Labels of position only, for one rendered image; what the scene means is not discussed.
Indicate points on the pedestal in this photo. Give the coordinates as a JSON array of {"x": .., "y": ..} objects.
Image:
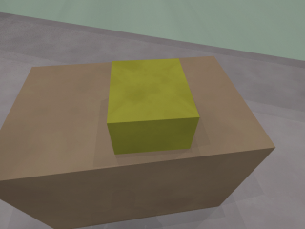
[{"x": 57, "y": 163}]

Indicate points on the carton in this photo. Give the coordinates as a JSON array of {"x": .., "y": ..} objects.
[{"x": 151, "y": 107}]

